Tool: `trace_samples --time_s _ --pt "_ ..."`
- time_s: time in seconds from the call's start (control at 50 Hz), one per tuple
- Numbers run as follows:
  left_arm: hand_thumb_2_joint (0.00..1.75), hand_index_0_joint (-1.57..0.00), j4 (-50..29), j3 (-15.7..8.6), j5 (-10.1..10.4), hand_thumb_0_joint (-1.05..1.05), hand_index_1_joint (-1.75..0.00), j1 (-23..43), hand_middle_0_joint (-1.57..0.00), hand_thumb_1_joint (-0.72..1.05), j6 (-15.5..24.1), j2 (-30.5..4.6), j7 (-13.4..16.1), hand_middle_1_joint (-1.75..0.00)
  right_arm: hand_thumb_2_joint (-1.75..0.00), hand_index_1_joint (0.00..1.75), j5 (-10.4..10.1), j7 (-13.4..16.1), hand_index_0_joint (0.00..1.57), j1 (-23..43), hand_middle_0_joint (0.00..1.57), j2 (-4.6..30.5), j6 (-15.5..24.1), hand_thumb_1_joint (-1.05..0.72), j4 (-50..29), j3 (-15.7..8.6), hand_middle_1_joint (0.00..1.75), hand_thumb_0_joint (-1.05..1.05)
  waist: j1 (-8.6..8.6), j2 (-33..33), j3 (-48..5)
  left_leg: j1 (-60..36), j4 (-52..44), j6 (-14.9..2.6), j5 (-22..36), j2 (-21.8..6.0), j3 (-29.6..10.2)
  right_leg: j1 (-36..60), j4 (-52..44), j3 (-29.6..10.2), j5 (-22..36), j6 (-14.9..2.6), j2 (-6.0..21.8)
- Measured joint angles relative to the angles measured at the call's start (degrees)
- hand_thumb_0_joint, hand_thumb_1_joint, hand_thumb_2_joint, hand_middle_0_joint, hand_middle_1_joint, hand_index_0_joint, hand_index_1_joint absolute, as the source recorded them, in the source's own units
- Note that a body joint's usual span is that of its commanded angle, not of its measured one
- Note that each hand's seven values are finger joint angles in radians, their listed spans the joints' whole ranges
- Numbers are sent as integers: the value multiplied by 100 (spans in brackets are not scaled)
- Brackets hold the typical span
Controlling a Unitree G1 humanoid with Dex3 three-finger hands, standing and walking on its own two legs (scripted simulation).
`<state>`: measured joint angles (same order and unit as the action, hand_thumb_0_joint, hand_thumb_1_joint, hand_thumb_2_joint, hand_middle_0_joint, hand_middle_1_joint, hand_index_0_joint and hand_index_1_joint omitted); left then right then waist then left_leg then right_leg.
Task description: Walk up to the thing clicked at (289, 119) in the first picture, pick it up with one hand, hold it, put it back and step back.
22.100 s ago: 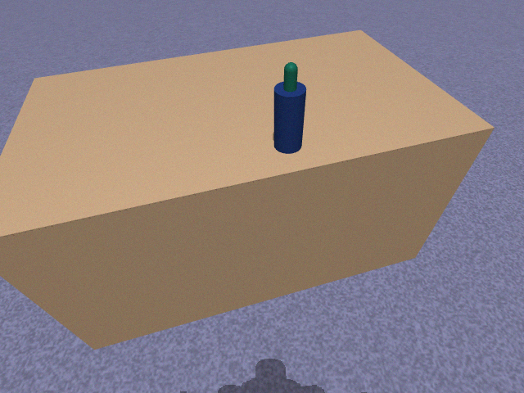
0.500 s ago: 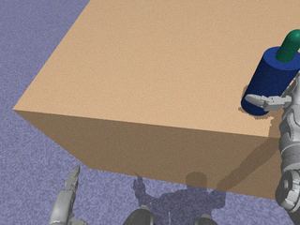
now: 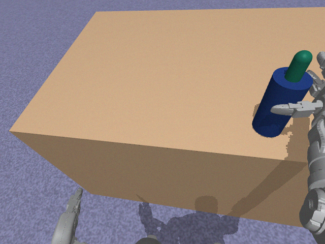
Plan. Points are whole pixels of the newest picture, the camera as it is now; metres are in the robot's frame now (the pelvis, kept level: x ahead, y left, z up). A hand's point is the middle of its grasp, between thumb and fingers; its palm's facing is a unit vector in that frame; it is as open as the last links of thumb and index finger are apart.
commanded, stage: withdraw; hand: right
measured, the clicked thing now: (282, 95) +0.47 -0.21 +0.10
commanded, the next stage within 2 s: rise in 0.04 s
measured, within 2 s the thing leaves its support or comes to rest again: neither
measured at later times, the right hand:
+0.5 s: hand out of the picture +0.45 -0.36 +0.16, palm faces +0.49 +0.84 -0.25, open 17.6 cm
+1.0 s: hand out of the picture +0.24 -0.27 +0.14, palm faces +0.37 +0.85 -0.39, open 17.6 cm
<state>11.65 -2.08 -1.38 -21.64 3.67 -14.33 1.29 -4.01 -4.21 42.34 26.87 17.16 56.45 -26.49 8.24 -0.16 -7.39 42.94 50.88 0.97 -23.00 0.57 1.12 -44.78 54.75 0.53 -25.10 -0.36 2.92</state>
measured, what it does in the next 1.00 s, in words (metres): stands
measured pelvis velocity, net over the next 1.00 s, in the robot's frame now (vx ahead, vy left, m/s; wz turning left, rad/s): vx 0.04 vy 0.00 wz -0.03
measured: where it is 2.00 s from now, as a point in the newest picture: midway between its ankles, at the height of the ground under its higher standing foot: outside the picture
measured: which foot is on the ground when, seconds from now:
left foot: down 0.00-1.00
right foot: down 0.00-1.00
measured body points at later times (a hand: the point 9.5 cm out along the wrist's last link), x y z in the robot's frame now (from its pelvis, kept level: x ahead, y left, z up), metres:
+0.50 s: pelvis +0.03 +0.01 +0.03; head +0.08 -0.01 +0.48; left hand +0.16 +0.27 -0.02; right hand +0.42 -0.40 +0.18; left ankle +0.01 +0.13 -0.69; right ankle +0.01 -0.11 -0.69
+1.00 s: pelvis +0.04 +0.00 +0.04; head +0.05 +0.02 +0.49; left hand +0.19 +0.27 -0.04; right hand +0.22 -0.32 +0.16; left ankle +0.01 +0.13 -0.69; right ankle +0.01 -0.11 -0.69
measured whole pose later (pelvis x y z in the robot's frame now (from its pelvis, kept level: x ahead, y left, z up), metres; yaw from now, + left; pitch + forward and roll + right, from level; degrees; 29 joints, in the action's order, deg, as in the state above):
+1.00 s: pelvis +0.04 +0.00 +0.04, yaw -2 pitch +3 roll +1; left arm 26.1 -8.0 3.2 -20.0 -1.2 -14.4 2.5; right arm -5.1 1.7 -21.6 20.5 1.4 -11.5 -18.3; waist -2.9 -2.3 -1.8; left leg 16.1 32.5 0.9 -19.0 -1.0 1.2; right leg -17.3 34.3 1.0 -19.6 -0.1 1.0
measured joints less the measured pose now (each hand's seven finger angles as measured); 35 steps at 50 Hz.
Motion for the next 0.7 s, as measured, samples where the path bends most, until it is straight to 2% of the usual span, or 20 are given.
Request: trace_samples --time_s 0.08,0.18,0.22,0.3,0.34,0.4,0.46,0.52,0.58,0.62,0.7 --pt "4 -6 437 94 73 -1 -5 118 -6 -52 6 40 63 -5 -13 15 -51 -109 18 350 19 322 -239 44 159 84 16 -1 -86 -49 -13 -292 -235 -8 54 -16 23 283 -241 -18 69 8 -21" --pt "4 -6 819 184 168 -1 -5 305 -6 -52 5 51 102 -5 -7 10 -163 -446 12 696 13 647 -708 47 432 169 10 -1 -165 -155 -34 -557 -502 2 135 -50 15 560 -545 -1 175 -1 -60" --pt "4 -6 812 193 219 -1 -5 353 -6 -53 -39 49 84 -5 -6 8 78 -418 10 733 11 758 -843 48 504 316 9 -1 -215 -158 10 -681 -612 10 176 -60 -36 722 -701 53 226 -5 -71" --pt "5 -6 626 127 306 -1 -6 307 -7 -53 -102 18 18 -6 -4 6 328 -206 8 612 9 877 -1061 51 659 513 7 -1 -270 -139 112 -931 -864 24 264 -96 -95 1030 -1043 121 350 -16 -110" --pt "5 -6 488 115 344 -1 -6 218 -7 -53 -153 -11 -15 -6 -4 6 449 -119 8 464 8 925 -1175 52 596 464 6 -1 -284 -75 151 -1015 -957 20 292 -106 -117 1143 -1185 146 400 -10 -123" --pt "5 -6 403 136 387 -1 -6 70 -7 -52 -190 -62 -64 -6 -3 6 576 25 7 266 7 1058 -1263 54 478 230 6 -1 -304 55 201 -1138 -1074 -1 318 -102 -122 1285 -1337 153 442 15 -120" --pt "5 -6 538 155 403 -1 -5 -7 -6 -52 -207 -80 -97 -5 -3 5 609 214 7 84 7 1256 -1296 56 343 16 6 -1 -344 140 228 -1272 -1202 -24 340 -81 -92 1398 -1434 126 453 41 -101" --pt "5 -6 900 88 374 -1 -5 52 -6 -52 -198 -87 -117 -5 -3 5 568 374 7 -133 7 1393 -1317 58 217 -41 6 -1 -446 95 197 -1380 -1351 -34 377 -46 -55 1448 -1473 90 439 53 -67" --pt "6 -5 1223 19 365 -1 -5 208 -5 -53 -219 -103 -105 -5 -4 5 501 462 6 -429 7 1327 -1364 59 -57 74 6 -1 -598 -30 164 -1487 -1470 -22 404 -37 -26 1497 -1490 61 420 39 -60" --pt "7 -5 1267 17 370 -1 -5 293 -5 -53 -230 -81 -98 -5 -4 5 449 476 6 -719 6 1158 -1373 59 -375 222 6 -1 -696 -114 129 -1583 -1539 -9 414 -50 -16 1574 -1531 53 420 24 -75" --pt "8 -5 947 46 422 -1 -6 301 -6 -54 -184 31 -115 -5 -4 5 305 401 5 -1958 6 676 -1371 58 -1706 437 5 -1 -778 -235 13 -1854 -1659 26 404 -98 -63 1882 -1707 106 428 -11 -124"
